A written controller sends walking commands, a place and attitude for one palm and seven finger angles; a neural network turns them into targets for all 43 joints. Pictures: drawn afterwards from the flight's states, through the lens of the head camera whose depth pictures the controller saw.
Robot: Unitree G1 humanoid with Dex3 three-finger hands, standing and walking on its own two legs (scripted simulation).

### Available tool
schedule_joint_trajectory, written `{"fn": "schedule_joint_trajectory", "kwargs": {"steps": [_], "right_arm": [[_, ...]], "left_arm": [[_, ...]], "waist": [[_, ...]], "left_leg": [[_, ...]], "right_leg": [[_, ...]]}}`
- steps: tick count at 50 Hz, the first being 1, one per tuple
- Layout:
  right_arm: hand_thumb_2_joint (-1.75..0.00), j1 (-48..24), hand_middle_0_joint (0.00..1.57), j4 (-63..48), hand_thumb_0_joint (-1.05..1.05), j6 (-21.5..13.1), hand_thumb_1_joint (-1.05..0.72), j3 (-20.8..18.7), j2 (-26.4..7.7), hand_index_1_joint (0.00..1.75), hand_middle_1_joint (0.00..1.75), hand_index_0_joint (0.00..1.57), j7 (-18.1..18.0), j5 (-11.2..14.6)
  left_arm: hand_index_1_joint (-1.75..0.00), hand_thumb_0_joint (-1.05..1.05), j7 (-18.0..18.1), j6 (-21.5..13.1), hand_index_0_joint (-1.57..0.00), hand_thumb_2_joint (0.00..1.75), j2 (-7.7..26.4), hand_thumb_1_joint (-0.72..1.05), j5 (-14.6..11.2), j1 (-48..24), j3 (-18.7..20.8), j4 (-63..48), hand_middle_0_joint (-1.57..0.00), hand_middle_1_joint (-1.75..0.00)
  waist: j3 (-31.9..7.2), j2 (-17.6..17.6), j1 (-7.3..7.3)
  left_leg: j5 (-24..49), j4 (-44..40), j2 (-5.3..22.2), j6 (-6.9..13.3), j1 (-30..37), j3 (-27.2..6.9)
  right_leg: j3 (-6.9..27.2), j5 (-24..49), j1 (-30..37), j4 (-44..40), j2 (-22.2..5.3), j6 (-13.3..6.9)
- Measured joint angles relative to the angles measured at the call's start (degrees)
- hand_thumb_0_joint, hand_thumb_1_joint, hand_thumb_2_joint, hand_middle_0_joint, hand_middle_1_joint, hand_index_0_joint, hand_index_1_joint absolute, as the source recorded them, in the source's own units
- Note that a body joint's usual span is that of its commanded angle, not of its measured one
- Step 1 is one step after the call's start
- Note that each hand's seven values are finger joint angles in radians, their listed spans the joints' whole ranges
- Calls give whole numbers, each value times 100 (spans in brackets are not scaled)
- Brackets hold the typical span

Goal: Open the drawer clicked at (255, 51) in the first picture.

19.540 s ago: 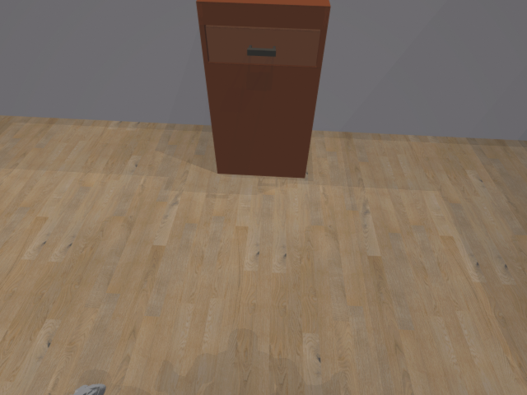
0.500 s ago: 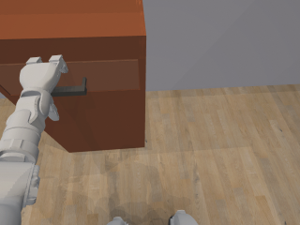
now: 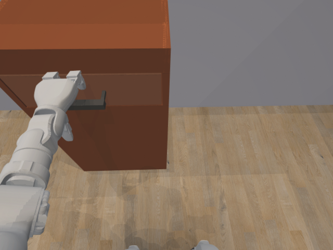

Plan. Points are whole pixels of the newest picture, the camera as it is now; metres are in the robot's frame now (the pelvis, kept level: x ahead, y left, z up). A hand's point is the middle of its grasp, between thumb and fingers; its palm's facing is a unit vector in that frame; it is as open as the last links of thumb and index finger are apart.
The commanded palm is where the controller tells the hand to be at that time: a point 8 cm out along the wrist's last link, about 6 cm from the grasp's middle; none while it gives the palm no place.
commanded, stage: re-aim the fingers above the handle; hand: left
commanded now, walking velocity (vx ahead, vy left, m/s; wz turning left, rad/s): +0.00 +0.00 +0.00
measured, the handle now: (86, 99) +0.53 +0.24 -0.02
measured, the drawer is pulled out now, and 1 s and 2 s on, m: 0.00 0.00 0.00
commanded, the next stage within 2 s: lower the fingers behind the handle in 1.80 s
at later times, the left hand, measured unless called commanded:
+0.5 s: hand (68, 104) +0.47 +0.26 +0.04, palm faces -0.07 +0.00 -1.00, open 13.8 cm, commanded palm +0.46 +0.25 +0.09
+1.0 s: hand (65, 104) +0.47 +0.27 +0.03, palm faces -0.08 -0.02 -1.00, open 13.8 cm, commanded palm +0.46 +0.25 +0.09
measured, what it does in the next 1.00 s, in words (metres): stands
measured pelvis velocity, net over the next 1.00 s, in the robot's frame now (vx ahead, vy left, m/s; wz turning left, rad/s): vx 0.00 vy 0.01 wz -0.02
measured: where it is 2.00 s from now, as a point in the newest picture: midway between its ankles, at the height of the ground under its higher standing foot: outside the picture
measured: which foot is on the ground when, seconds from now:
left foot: down 0.00-1.00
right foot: down 0.00-1.00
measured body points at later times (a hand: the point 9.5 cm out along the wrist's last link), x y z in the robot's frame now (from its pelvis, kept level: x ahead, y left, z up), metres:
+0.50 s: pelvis -0.01 +0.00 +0.00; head +0.09 +0.00 +0.43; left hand +0.47 +0.26 +0.09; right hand -0.01 -0.29 -0.13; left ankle -0.03 +0.12 -0.70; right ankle +0.01 -0.15 -0.70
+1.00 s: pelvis +0.00 +0.01 +0.00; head +0.10 +0.01 +0.44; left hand +0.47 +0.27 +0.09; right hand +0.01 -0.27 -0.13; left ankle -0.03 +0.12 -0.70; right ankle +0.01 -0.15 -0.70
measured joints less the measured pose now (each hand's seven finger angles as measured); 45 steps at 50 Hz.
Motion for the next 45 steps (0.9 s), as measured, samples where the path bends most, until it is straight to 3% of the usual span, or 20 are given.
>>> {"fn": "schedule_joint_trajectory", "kwargs": {"steps": [14,22,32,38,45], "right_arm": [[-90,260,20,99,1,37,-91,37,-78,30,30,21,-55,33],[-90,309,20,149,1,-95,-91,41,-93,30,30,21,-124,41],[-90,331,20,131,1,-149,-91,65,-96,30,30,21,-93,-3],[-90,362,20,122,0,-84,-91,71,-54,30,30,21,-31,-25],[-90,319,21,94,1,-24,-91,96,2,30,30,21,-48,9]], "left_arm": [[-120,0,-57,-176,-32,30,178,-49,22,-44,241,282,-32,-120],[-120,0,-59,-189,-32,30,420,-49,68,-394,167,600,-32,-120],[-120,0,-83,-124,-32,30,343,-49,99,-735,112,734,-32,-120],[-121,0,-58,-55,-34,30,259,-49,74,-501,243,530,-32,-120],[-121,0,-196,-56,-33,30,417,-49,20,-267,304,423,-32,-120]], "waist": [[38,-13,-168],[87,-49,-238],[19,-63,-342],[-27,-20,-294],[1,5,-224]], "left_leg": [[74,-53,36,-7,1,130],[95,69,25,0,-266,87],[24,222,23,30,-515,85],[-32,217,35,50,-457,143],[-51,153,31,60,-319,148]], "right_leg": [[134,89,-96,18,46,-12],[103,117,-325,99,35,-11],[111,92,-541,174,34,16],[167,63,-505,162,47,43],[169,43,-367,97,44,53]]}}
